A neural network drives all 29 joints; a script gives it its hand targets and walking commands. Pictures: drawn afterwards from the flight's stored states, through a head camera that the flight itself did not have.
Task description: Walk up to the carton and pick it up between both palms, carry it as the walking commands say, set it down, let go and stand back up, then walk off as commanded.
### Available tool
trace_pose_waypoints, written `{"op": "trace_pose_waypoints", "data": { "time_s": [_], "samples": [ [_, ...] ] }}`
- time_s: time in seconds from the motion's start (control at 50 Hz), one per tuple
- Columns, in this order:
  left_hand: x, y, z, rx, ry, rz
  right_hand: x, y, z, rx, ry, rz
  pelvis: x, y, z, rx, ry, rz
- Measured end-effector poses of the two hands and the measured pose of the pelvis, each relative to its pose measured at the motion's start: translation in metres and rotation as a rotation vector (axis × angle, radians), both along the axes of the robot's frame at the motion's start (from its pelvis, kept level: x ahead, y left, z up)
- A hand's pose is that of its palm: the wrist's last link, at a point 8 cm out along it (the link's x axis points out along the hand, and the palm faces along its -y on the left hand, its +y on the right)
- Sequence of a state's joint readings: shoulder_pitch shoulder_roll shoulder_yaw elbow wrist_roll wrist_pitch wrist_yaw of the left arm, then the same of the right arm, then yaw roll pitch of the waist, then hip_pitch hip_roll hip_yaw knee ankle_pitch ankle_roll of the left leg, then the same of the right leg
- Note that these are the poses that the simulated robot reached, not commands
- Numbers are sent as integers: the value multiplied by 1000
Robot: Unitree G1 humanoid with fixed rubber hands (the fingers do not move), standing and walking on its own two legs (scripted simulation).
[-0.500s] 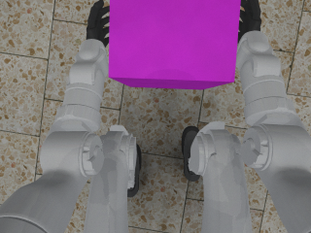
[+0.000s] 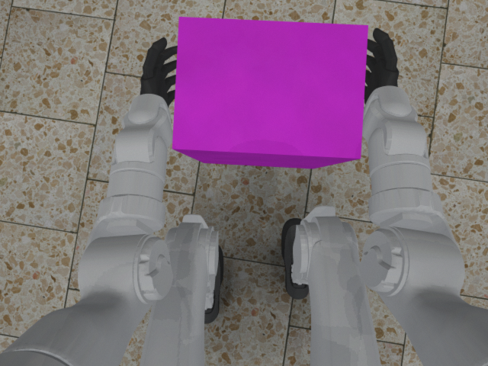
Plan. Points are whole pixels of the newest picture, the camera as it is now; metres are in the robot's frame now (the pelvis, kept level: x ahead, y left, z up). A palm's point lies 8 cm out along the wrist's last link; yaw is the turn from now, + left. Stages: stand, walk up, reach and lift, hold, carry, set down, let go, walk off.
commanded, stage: reach and lift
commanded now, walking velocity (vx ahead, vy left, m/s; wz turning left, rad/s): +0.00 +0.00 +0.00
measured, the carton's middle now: (263, 112) +0.48 -0.04 -0.16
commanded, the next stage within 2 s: none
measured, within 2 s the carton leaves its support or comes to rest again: neither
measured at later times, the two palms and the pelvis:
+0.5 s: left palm (135, 86) +0.48 +0.12 -0.01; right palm (406, 78) +0.47 -0.21 -0.01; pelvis +0.01 +0.00 +0.06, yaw -1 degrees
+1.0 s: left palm (102, 73) +0.47 +0.12 +0.06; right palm (448, 61) +0.45 -0.21 +0.06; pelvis +0.02 +0.00 +0.12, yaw -2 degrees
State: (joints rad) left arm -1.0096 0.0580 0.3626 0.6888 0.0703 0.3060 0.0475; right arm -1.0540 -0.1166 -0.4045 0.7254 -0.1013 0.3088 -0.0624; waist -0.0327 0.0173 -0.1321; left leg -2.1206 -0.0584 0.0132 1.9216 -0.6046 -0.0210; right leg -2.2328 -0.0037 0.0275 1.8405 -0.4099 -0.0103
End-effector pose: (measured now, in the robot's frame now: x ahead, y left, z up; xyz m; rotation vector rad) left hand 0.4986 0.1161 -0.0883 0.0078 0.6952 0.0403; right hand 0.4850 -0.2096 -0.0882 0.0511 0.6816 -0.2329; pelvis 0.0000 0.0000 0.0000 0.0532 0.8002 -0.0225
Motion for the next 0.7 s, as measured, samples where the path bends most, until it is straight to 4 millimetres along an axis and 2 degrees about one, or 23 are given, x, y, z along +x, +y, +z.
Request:
{"op": "trace_pose_waypoints", "data": {
  "time_s": [0.26, 0.7],
  "samples": [
    [-7, 2, 40, -2, 0, 2, -7, 1, 39, 6, 0, 3, 1, -1, 28, -1, -8, -6],
    [-20, 2, 108, -6, 3, 1, -20, 2, 106, 11, 4, 3, 13, -4, 81, -5, -43, -17]
  ]
}}
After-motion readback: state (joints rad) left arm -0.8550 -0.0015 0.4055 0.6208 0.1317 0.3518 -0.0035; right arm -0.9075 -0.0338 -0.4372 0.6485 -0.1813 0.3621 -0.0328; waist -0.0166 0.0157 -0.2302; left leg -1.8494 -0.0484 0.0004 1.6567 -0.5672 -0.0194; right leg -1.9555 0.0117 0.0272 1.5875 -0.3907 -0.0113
